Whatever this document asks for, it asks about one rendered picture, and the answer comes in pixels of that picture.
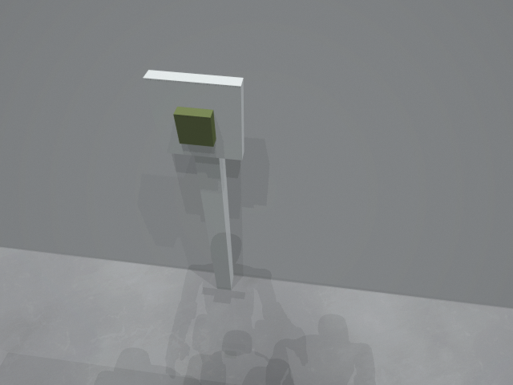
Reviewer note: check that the button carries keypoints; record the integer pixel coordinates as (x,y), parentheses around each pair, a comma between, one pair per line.
(195,126)

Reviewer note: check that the panel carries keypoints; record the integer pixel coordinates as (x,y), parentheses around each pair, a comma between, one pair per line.
(224,95)

